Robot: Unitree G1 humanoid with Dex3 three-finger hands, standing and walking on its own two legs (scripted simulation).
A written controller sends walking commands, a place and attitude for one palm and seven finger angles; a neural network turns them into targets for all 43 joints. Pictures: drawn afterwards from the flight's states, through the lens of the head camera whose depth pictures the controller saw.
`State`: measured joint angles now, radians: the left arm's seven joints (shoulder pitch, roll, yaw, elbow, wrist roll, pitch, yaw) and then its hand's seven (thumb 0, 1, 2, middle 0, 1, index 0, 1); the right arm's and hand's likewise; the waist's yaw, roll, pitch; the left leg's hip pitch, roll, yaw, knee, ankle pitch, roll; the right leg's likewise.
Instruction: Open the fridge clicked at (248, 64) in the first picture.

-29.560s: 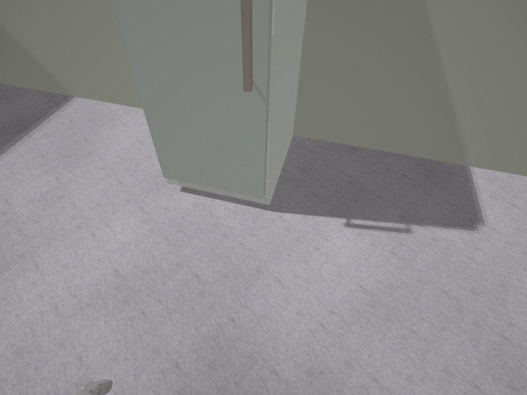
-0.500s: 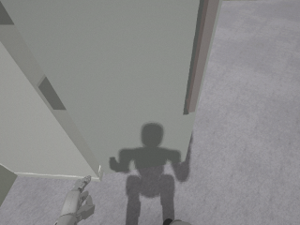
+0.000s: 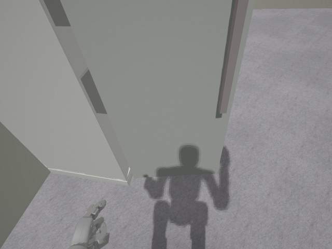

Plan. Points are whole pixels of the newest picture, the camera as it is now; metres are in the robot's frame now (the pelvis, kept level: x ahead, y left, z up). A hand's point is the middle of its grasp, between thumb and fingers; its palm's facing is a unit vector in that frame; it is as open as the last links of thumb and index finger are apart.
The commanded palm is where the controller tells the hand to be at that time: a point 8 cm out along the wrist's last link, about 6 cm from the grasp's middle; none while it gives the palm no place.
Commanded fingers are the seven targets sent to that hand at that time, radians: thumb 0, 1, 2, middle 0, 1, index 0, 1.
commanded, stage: stop stepping back and stand still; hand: right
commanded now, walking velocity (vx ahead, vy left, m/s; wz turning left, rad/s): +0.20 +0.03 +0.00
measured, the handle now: (229, 58) +0.65 -0.17 +0.13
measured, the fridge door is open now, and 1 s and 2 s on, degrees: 77 77 77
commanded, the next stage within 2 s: let the arm hang, fingers relaxed in 0.54 s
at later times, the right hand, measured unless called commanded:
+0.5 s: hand out of the picture +0.15 -0.26 +0.17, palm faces +0.37 +0.81 -0.47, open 7.4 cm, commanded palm +0.10 -0.31 +0.18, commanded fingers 0.00 -0.90 -0.90 0.20 0.30 0.20 0.30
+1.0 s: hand out of the picture +0.03 -0.21 -0.18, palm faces +0.05 +0.99 -0.15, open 6.9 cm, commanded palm none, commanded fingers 0.00 -0.90 -0.90 0.20 0.30 0.20 0.30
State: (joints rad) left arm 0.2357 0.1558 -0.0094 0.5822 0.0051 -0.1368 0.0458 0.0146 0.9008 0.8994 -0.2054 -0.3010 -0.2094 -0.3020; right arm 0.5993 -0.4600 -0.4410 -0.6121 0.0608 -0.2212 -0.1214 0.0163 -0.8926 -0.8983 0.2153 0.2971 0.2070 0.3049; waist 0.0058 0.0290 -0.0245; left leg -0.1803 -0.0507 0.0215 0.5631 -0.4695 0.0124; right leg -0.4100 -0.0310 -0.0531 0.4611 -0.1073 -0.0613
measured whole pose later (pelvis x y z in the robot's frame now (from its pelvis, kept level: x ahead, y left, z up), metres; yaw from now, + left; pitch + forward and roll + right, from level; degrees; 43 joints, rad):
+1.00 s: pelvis -0.05 -0.03 -0.02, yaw -4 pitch -1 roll +1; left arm 0.25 0.19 0.01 0.89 0.03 0.04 0.01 0.01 0.91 0.90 -0.20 -0.30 -0.21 -0.30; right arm 0.25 -0.18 -0.01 0.80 -0.02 0.04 -0.01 -0.05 -1.00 -0.90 0.22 0.30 0.21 0.30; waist 0.03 0.04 0.06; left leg -0.35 0.01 0.01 0.63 -0.28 -0.01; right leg -0.41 0.01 0.04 0.67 -0.26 -0.02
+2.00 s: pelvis +0.00 -0.04 +0.00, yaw -2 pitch -1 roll +0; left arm 0.21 0.16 0.01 1.13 0.02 0.01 0.03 0.01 0.91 0.90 -0.20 -0.30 -0.21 -0.30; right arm 0.20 -0.19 0.00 1.13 -0.01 0.00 -0.02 0.00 -0.91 -0.90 0.20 0.29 0.20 0.30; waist 0.01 0.00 0.06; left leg -0.17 0.02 -0.02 0.40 -0.22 -0.04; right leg -0.21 0.01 0.00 0.43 -0.21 -0.02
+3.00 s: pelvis +0.00 -0.04 +0.00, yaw -2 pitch -1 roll +0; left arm 0.24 0.15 0.01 1.13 0.02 0.00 0.03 0.01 0.91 0.90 -0.20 -0.30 -0.20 -0.30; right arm 0.24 -0.16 0.00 1.14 -0.02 0.00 -0.03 0.00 -0.91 -0.90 0.20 0.29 0.20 0.30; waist 0.01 0.01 0.05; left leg -0.17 0.02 -0.03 0.41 -0.22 -0.03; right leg -0.21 0.01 0.00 0.44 -0.21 -0.02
